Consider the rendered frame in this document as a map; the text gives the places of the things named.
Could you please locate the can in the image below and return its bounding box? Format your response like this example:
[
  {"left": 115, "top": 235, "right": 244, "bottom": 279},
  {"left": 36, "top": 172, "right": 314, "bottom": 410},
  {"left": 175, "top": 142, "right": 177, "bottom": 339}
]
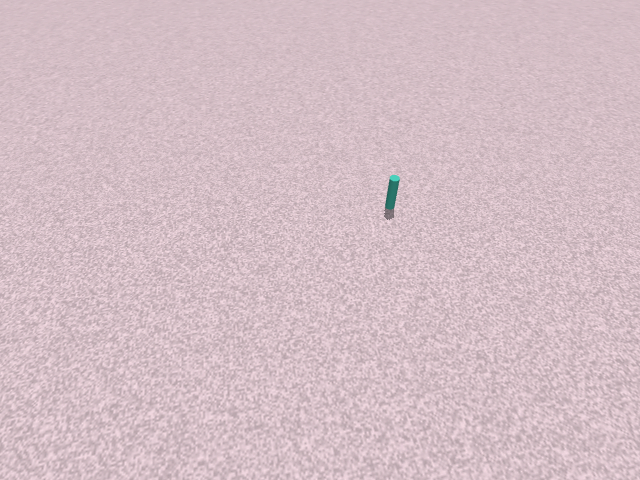
[{"left": 385, "top": 175, "right": 400, "bottom": 210}]

